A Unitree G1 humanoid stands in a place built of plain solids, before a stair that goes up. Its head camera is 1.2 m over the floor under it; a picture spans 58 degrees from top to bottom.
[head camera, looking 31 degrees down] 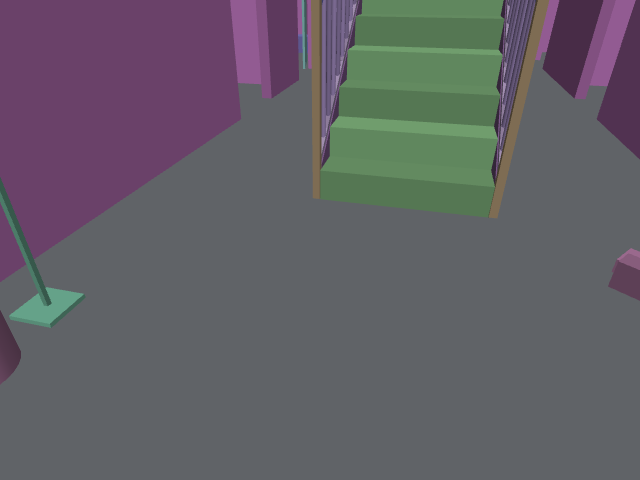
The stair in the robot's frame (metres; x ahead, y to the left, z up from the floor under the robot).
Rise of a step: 0.20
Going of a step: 0.26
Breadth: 1.02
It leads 14 degrees to the right of straight ahead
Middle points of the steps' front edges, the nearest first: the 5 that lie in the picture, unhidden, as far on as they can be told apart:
2.38 -0.50 0.20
2.63 -0.56 0.39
2.89 -0.62 0.59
3.14 -0.69 0.78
3.40 -0.75 0.98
